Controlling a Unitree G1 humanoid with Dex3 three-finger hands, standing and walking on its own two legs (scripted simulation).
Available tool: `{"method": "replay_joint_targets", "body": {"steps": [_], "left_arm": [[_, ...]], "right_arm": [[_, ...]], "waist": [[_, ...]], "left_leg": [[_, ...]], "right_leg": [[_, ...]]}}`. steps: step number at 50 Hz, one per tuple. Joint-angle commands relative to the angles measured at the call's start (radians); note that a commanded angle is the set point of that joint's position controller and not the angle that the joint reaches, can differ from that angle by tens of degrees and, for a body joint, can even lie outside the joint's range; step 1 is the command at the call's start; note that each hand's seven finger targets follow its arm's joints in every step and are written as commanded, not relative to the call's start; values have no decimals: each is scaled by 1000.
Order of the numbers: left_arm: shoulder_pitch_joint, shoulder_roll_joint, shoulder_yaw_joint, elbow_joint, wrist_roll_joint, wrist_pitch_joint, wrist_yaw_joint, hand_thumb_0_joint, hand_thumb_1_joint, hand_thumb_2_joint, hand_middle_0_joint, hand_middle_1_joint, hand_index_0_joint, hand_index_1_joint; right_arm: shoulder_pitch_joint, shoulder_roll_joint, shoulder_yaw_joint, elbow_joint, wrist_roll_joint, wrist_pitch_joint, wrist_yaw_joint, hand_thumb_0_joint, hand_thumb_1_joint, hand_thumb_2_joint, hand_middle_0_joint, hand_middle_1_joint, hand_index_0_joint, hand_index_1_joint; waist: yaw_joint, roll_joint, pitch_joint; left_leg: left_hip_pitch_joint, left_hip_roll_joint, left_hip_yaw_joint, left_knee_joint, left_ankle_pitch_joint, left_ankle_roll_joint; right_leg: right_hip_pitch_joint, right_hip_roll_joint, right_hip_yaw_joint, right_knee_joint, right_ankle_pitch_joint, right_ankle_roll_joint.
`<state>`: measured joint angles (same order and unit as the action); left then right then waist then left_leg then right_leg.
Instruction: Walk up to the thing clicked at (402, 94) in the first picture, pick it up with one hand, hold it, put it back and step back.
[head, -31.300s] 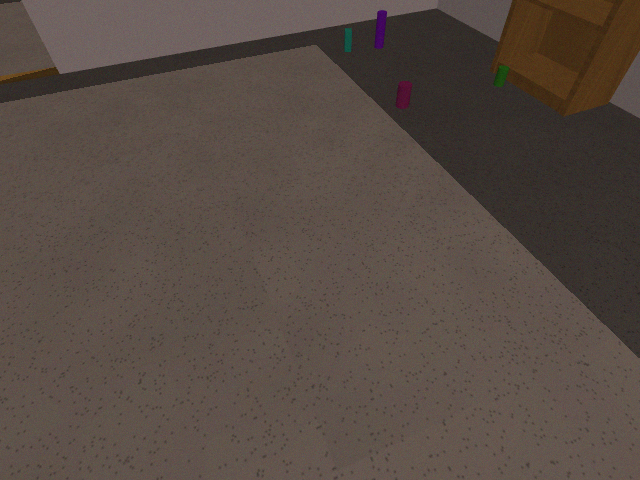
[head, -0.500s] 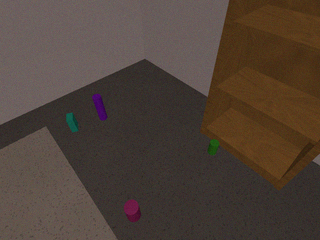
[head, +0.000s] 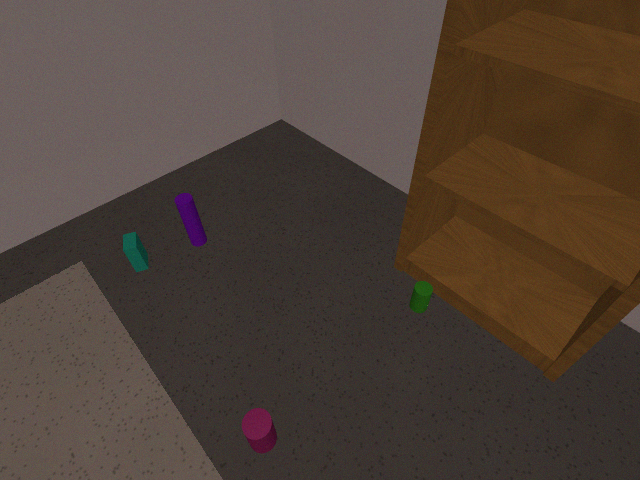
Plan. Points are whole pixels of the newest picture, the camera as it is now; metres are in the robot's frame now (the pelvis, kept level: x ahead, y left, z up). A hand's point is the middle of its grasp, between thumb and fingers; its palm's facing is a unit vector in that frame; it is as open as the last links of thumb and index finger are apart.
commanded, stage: stand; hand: left
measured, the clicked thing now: (260, 431) +0.39 +0.19 -0.71
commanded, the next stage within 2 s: step back in 0.60 s
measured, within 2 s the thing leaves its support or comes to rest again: neither
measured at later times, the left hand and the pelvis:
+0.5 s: hand out of the picture +0.08 +0.24 -0.16, palm faces -0.02 -0.94 -0.34, open 7.4 cm; pelvis +0.01 -0.01 +0.00, yaw +0 degrees
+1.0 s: hand out of the picture +0.10 +0.30 -0.18, palm faces -0.01 -0.93 -0.37, open 7.4 cm; pelvis -0.05 +0.04 -0.02, yaw +0 degrees
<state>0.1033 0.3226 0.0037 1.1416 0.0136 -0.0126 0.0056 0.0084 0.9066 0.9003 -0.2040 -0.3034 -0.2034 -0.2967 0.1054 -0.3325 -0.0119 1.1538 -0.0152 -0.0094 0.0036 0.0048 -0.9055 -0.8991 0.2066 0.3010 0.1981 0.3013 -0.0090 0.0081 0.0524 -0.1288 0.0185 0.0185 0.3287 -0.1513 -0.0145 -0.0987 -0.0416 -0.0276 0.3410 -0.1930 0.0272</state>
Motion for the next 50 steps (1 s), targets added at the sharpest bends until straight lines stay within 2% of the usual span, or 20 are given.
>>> {"method": "replay_joint_targets", "body": {"steps": [1,3,10,20,29,30,33,36,38,39,40,41,42,43,44,45,46,47,48,50], "left_arm": [[-31,211,42,-56,2,-20,12,0,900,900,-200,-300,-200,-301],[-33,212,43,-59,1,-21,13,0,900,900,-200,-300,-200,-301],[-33,213,41,-60,0,-21,12,0,900,900,-200,-300,-200,-300],[-36,219,40,-63,3,-19,10,0,900,900,-200,-300,-200,-300],[-27,225,39,-71,0,-22,10,0,900,900,-200,-300,-200,-300],[-17,296,92,-84,-22,-9,15,0,900,900,-200,-300,-200,-300],[3,291,102,-130,-21,0,19,0,900,900,-200,-300,-200,-300],[-51,309,113,-189,-12,11,18,0,900,900,-200,-300,-200,-300],[-83,327,117,-228,1,19,20,0,900,900,-200,-300,-200,-300],[-108,329,120,-249,7,22,20,0,900,900,-200,-300,-200,-300],[-127,331,120,-263,12,25,20,0,900,900,-200,-300,-200,-300],[-137,322,115,-279,13,27,20,0,900,900,-200,-300,-200,-300],[-151,315,112,-292,12,29,22,0,900,900,-200,-300,-200,-300],[-149,299,107,-297,7,37,20,0,900,900,-200,-300,-200,-300],[-120,250,101,-311,-6,46,19,0,900,900,-200,-300,-200,-300],[-96,200,93,-317,-13,55,25,0,900,900,-200,-300,-200,-300],[-64,217,97,-310,-5,60,36,0,900,900,-200,-300,-200,-300],[-57,228,96,-301,-4,63,42,0,900,900,-200,-300,-200,-300],[-53,237,98,-293,-8,64,45,0,900,900,-200,-300,-200,-300],[17,240,94,-283,-17,63,40,0,900,900,-200,-300,-200,-300]], "right_arm": [[-35,-202,-36,-49,0,-16,-16,0,-900,-900,200,300,200,300],[-39,-204,-36,-51,-2,-18,-17,0,-900,-900,200,300,200,300],[-41,-207,-35,-50,0,-16,-17,0,-900,-900,200,300,200,300],[-44,-206,-35,-51,1,-14,-15,0,-900,-900,200,300,200,300],[-43,-211,-36,-56,1,-19,-15,0,-900,-900,200,300,200,300],[-79,-258,-50,-78,6,2,-9,0,-900,-900,200,300,200,300],[-44,-243,-59,-115,21,18,-7,0,-900,-900,200,300,200,300],[-8,-233,-65,-141,17,33,-4,0,-900,-900,200,300,200,300],[11,-224,-74,-165,14,45,-1,0,-900,-900,200,300,200,300],[41,-220,-75,-173,10,51,3,0,-900,-900,200,300,200,300],[58,-222,-80,-180,8,55,6,0,-900,-900,200,300,200,300],[75,-221,-80,-188,11,54,8,0,-900,-900,200,300,200,300],[101,-226,-80,-191,13,48,8,0,-900,-900,200,300,200,300],[121,-238,-85,-184,8,38,4,0,-900,-900,200,300,200,300],[106,-292,-97,-198,-8,28,-2,0,-900,-900,200,300,200,300],[96,-359,-112,-210,-23,17,-5,0,-900,-900,200,300,200,300],[103,-395,-120,-226,-14,12,-11,0,-900,-900,200,300,200,300],[74,-381,-122,-243,-14,12,-17,0,-900,-900,200,300,200,300],[31,-339,-114,-253,-13,12,-26,0,-900,-900,200,300,200,300],[-29,-284,-102,-286,-19,11,-39,0,-900,-900,200,300,200,300]], "waist": [[7,-14,-74],[7,-6,-92],[7,-10,-98],[2,-3,-53],[5,-5,-102],[10,-14,27],[1,-32,-76],[-10,-105,-124],[-11,-167,-113],[-22,-208,-104],[-27,-224,-84],[-33,-222,-79],[-47,-214,-85],[-50,-151,-93],[-33,58,-81],[-18,215,-58],[-29,173,-111],[-26,153,-136],[-5,120,-134],[41,139,-128]], "left_leg": [[32,108,-98,-52,107,25],[46,111,-96,-46,152,26],[56,115,-90,-42,177,25],[25,107,-92,-66,73,18],[68,118,-85,-45,181,22],[-32,97,-98,58,276,45],[-21,74,-68,173,267,56],[-54,4,-27,316,92,44],[-86,-42,-28,442,-134,46],[-95,-51,-34,502,-267,56],[-95,-50,-54,545,-335,62],[-108,-45,-57,504,-317,63],[-110,-28,-54,397,-225,63],[-100,4,-64,250,5,63],[-100,133,-229,100,295,82],[8,259,-440,31,543,130],[23,309,-475,69,641,184],[41,314,-474,66,617,180],[52,279,-396,87,583,180],[90,191,-251,134,562,144]], "right_leg": [[-2,-101,89,-71,105,-32],[10,-101,85,-63,155,-31],[20,-102,80,-64,190,-31],[-12,-95,83,-88,84,-32],[16,-100,82,-67,190,-38],[-76,-80,92,7,305,-46],[-64,-107,101,51,354,-100],[-99,-193,186,41,346,-181],[-151,-259,228,46,351,-241],[-194,-286,235,54,331,-263],[-243,-293,230,69,318,-274],[-228,-274,211,104,329,-259],[-200,-243,186,164,329,-220],[-179,-184,145,244,250,-167],[-214,-40,68,419,89,-98],[-397,133,84,559,-365,-64],[-386,149,200,671,-460,-62],[-396,151,248,734,-457,-63],[-397,140,268,798,-410,-64],[-431,126,237,811,-303,-54]]}}
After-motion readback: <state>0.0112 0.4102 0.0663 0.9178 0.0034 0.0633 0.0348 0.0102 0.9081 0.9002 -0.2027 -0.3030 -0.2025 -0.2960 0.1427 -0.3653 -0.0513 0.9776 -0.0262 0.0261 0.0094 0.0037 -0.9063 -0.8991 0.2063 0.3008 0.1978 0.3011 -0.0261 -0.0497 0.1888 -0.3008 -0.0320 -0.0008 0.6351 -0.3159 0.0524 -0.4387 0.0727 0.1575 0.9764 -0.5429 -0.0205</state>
